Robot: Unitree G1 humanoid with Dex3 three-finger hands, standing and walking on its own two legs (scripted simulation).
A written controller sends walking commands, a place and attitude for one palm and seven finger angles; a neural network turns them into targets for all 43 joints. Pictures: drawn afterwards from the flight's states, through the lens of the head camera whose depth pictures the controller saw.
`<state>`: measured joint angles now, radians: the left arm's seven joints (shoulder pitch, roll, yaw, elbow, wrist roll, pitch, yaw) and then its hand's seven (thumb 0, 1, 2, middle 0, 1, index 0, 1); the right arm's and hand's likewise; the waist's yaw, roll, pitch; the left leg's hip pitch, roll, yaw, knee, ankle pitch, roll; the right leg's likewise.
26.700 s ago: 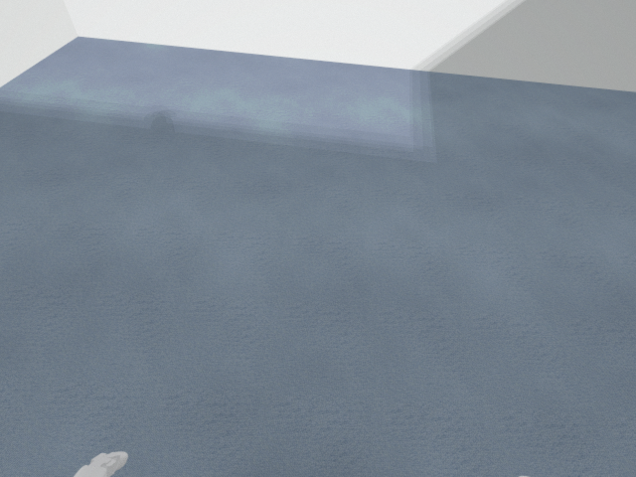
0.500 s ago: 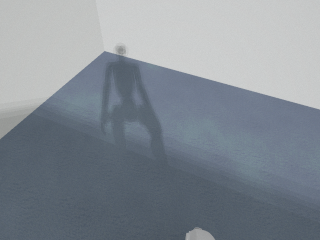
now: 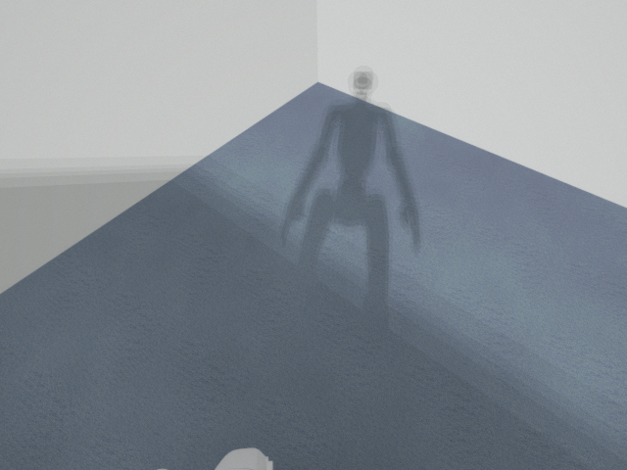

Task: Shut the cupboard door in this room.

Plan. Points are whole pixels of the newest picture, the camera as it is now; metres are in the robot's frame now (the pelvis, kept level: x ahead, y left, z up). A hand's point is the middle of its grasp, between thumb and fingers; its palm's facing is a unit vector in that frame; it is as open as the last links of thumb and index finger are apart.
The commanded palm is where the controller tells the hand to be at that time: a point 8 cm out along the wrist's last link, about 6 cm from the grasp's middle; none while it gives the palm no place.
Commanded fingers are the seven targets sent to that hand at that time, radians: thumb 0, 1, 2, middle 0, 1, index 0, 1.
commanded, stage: walk to a spot facing it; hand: left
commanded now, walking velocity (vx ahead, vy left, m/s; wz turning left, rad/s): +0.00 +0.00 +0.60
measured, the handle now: out of the picture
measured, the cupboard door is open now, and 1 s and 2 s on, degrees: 82 82 82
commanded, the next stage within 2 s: none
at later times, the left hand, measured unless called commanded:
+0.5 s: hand out of the picture +0.03 +0.26 -0.16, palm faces +0.29 -0.92 -0.27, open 7.4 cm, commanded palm none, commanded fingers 0.00 0.90 0.90 -0.20 -0.30 -0.20 -0.30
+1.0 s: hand out of the picture -0.09 +0.19 -0.16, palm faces +0.57 -0.78 -0.25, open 7.4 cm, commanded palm none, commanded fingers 0.00 0.90 0.90 -0.20 -0.30 -0.20 -0.30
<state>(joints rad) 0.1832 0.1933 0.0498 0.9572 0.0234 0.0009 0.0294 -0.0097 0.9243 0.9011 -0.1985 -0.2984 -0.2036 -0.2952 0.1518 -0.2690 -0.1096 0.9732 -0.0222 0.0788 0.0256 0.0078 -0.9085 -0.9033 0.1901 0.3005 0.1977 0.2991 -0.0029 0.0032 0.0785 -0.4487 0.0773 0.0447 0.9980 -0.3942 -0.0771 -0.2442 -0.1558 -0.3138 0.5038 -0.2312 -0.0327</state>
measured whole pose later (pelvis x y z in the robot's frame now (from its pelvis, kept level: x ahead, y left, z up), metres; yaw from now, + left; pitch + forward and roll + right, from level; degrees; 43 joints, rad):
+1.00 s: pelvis -0.03 -0.01 +0.00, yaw +36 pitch +0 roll +2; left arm 0.23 0.20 0.03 0.91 0.02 0.01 0.02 0.00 0.91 0.90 -0.20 -0.30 -0.20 -0.30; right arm 0.14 -0.27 -0.09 0.97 -0.02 0.09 0.03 0.01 -0.91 -0.90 0.19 0.30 0.20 0.30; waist 0.01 -0.01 0.11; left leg -0.38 0.05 0.03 0.87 -0.43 -0.08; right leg -0.21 -0.15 -0.29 0.53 -0.30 0.00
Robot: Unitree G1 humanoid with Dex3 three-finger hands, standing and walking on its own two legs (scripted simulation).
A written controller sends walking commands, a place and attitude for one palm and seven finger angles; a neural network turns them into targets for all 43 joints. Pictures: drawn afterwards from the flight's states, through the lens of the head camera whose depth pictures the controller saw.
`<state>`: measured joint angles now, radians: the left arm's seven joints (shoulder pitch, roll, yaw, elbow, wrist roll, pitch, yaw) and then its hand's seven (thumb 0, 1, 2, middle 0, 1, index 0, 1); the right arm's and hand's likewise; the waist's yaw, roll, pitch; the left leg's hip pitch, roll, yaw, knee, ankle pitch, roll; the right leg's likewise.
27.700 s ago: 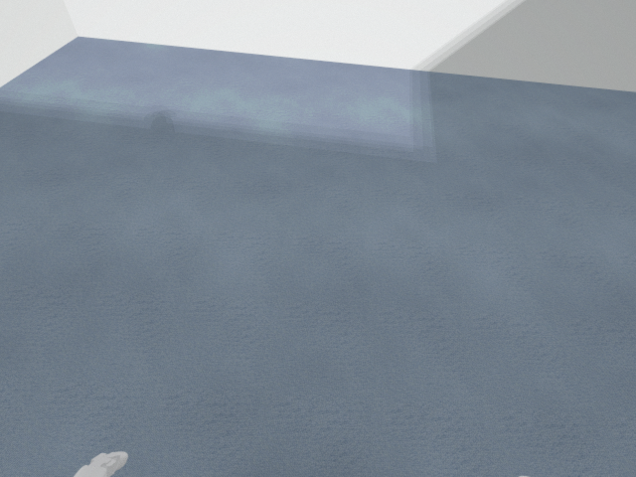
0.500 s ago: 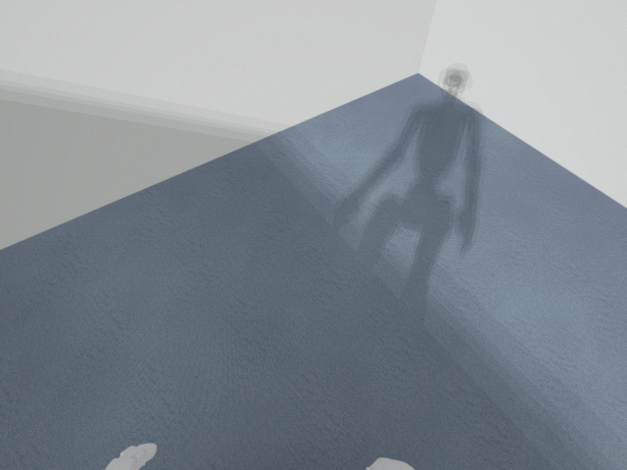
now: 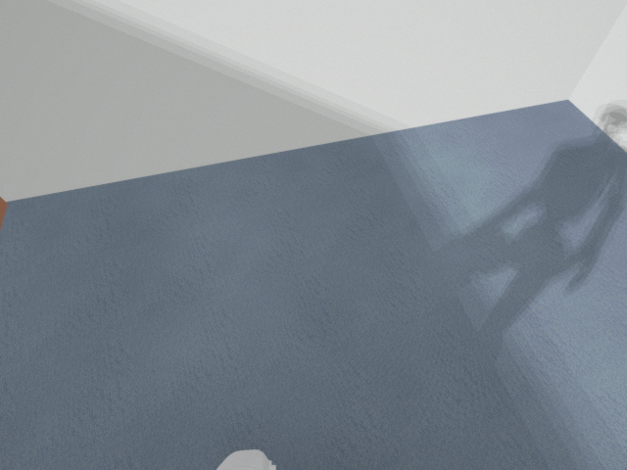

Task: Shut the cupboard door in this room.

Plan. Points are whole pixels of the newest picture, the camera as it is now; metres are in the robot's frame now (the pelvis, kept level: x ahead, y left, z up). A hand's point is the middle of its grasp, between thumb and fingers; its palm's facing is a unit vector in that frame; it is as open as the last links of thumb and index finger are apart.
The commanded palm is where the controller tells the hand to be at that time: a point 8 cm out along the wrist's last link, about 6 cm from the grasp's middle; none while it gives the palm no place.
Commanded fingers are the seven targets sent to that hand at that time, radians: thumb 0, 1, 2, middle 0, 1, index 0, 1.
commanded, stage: walk to a spot facing it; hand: left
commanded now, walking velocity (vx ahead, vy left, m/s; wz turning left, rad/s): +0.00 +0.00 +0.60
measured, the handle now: out of the picture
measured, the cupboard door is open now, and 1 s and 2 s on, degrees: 82 82 82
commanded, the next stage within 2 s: turn to face it in 2.00 s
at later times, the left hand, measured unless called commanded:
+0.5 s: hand (129, 465) +0.13 +0.27 -0.15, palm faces +0.22 -0.95 -0.22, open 7.4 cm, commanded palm none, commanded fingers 0.00 0.90 0.90 -0.20 -0.30 -0.20 -0.30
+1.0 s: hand out of the picture +0.12 +0.20 -0.16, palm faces +0.55 -0.80 -0.24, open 7.3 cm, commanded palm none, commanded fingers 0.00 0.90 0.90 -0.20 -0.30 -0.20 -0.30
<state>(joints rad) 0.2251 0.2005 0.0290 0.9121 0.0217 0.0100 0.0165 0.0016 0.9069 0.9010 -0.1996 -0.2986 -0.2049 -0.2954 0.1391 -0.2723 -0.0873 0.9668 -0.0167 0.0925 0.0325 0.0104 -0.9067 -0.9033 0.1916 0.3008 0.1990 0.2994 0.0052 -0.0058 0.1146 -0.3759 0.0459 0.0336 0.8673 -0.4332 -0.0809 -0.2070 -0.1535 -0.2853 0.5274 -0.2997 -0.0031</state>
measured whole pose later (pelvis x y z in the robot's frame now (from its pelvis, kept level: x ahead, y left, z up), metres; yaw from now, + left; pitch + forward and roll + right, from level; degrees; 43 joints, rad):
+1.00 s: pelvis +0.26 +0.06 +0.00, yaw +32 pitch +0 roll +0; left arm 0.38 0.19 0.04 1.05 0.02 -0.07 0.01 0.00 0.93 0.90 -0.19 -0.30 -0.20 -0.29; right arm 0.11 -0.25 -0.08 0.96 -0.03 0.02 0.05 0.01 -0.91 -0.90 0.19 0.30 0.20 0.30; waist 0.02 0.01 0.07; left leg -0.62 0.11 0.05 0.92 -0.14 -0.02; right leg 0.00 -0.08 -0.31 0.33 -0.32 0.02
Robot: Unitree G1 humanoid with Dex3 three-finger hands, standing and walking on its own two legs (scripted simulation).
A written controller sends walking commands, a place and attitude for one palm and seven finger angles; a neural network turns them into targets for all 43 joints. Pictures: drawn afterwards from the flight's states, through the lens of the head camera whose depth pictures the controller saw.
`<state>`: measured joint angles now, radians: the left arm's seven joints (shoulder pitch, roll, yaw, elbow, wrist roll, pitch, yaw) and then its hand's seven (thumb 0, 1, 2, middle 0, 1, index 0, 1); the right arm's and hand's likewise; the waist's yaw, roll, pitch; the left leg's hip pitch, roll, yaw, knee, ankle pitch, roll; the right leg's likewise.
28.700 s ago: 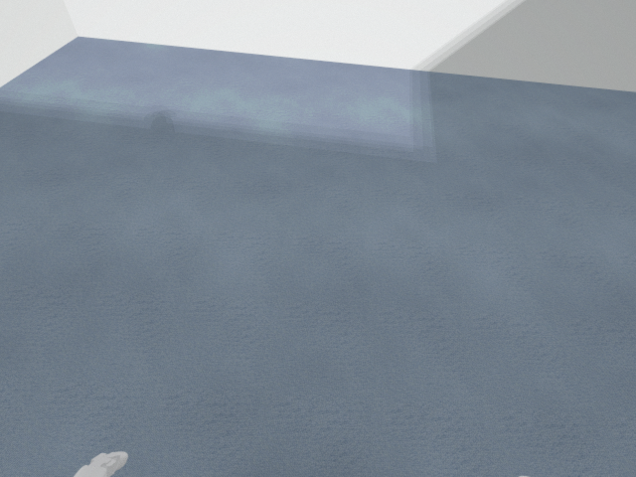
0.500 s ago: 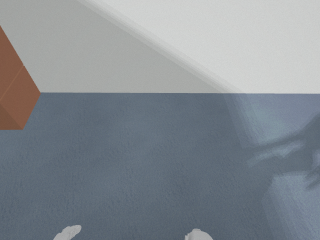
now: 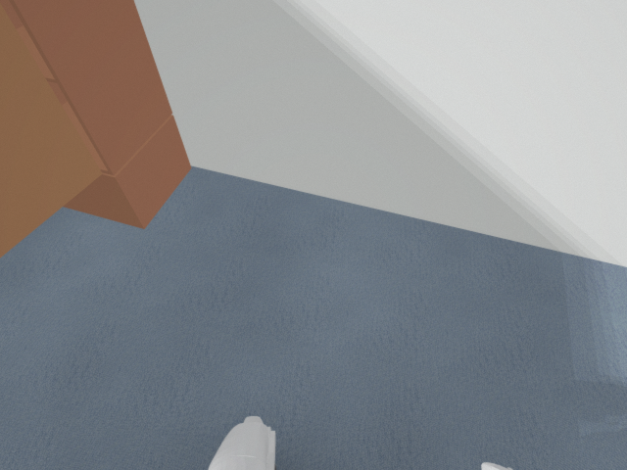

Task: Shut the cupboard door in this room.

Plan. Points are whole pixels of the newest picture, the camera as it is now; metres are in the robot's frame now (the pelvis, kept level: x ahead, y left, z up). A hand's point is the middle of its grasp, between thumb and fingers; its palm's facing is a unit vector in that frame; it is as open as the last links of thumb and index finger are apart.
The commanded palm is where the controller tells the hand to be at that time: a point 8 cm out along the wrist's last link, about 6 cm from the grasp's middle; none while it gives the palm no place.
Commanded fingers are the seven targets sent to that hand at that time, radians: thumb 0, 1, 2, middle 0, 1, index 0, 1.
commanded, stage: walk to a spot facing it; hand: left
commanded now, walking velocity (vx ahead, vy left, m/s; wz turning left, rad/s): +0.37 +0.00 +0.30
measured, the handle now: out of the picture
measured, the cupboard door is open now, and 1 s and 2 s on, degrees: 82 82 82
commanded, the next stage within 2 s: turn to face it in 1.00 s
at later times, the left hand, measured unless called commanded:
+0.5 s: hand (193, 347) +0.31 +0.24 -0.16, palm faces +0.08 -0.98 -0.18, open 7.3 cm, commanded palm none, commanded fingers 0.00 0.90 0.90 -0.20 -0.30 -0.20 -0.30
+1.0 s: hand (235, 306) +0.40 +0.18 -0.17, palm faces +0.24 -0.95 -0.22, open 7.2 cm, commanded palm none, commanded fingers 0.00 0.90 0.90 -0.20 -0.30 -0.20 -0.30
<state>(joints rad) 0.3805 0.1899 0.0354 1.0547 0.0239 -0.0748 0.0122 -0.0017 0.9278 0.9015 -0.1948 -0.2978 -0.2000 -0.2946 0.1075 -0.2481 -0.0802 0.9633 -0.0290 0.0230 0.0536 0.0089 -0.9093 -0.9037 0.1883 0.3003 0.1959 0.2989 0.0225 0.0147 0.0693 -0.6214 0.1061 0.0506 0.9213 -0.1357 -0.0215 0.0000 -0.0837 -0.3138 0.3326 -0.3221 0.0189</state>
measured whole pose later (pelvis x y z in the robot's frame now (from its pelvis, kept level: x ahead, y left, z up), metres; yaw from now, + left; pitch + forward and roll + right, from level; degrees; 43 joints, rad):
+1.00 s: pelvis +0.43 +0.00 +0.00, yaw +12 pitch -1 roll +0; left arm 0.31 0.17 0.04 1.08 0.02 -0.07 0.01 -0.01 0.94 0.90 -0.20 -0.30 -0.20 -0.29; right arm 0.21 -0.19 -0.08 1.04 -0.03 0.02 0.03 0.01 -0.91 -0.90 0.19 0.30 0.20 0.30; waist -0.01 0.02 0.05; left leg -0.61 0.12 0.05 1.01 -0.16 -0.03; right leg -0.10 -0.06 -0.29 0.37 -0.26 -0.03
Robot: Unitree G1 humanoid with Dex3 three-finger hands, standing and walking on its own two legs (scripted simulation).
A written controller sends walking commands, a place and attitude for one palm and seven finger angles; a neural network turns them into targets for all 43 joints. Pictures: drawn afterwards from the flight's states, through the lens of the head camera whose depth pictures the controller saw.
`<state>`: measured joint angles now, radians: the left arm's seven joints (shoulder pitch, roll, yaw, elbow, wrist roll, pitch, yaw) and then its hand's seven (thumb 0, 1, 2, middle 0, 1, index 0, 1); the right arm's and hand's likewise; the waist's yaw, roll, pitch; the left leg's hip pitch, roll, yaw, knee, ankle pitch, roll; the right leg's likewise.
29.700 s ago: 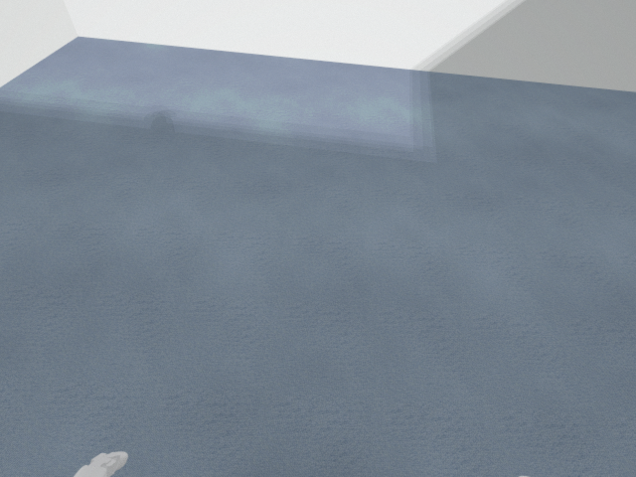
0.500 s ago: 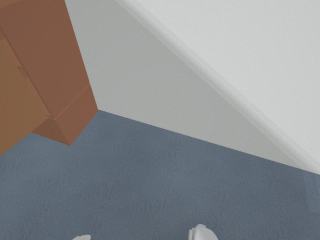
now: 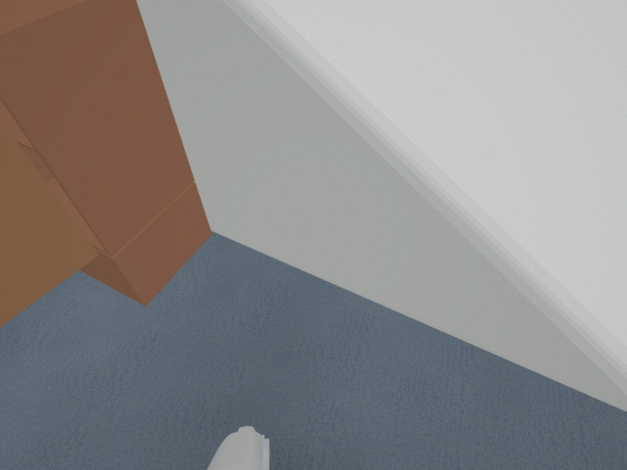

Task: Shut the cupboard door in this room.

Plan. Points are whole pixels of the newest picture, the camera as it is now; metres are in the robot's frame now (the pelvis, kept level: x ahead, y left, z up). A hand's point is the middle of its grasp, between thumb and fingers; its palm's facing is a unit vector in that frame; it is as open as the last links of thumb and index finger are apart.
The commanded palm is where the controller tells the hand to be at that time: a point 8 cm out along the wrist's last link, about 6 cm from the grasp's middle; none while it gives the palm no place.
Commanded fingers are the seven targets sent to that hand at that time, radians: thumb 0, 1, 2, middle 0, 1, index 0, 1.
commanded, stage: turn to face it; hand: left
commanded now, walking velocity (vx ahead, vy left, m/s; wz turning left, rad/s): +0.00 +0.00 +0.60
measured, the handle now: out of the picture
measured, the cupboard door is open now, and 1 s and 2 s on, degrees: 82 82 82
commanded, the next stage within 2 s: take the last steps up to it in 1.52 s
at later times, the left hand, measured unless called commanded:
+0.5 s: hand (132, 452) +0.17 +0.29 -0.17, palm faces +0.30 -0.92 -0.25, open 7.3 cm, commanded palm none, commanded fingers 0.00 0.90 0.90 -0.20 -0.30 -0.20 -0.30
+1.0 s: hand out of the picture +0.07 +0.20 -0.16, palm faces +0.54 -0.80 -0.25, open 7.4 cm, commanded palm none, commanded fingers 0.00 0.90 0.90 -0.20 -0.30 -0.20 -0.30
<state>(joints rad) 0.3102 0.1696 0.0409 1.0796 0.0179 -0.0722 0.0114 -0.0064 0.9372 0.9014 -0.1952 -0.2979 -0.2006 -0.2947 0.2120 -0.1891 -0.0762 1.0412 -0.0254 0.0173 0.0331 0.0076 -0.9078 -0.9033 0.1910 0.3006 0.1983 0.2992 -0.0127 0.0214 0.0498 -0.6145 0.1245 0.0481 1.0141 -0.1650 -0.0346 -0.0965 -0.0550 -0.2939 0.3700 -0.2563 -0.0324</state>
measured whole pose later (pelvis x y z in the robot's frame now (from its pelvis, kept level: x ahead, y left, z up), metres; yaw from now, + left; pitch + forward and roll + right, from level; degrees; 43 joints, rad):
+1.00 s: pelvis +0.12 +0.00 +0.00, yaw +34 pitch +0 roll +2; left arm 0.23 0.18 0.03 0.90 0.02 0.01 0.02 0.00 0.91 0.90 -0.20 -0.30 -0.20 -0.30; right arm 0.19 -0.27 -0.10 0.96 -0.02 0.10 0.03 0.01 -0.91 -0.90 0.19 0.30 0.20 0.30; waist -0.01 0.00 0.09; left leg -0.43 0.04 0.00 0.99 -0.42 -0.08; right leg -0.22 -0.16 -0.23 0.51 -0.27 0.01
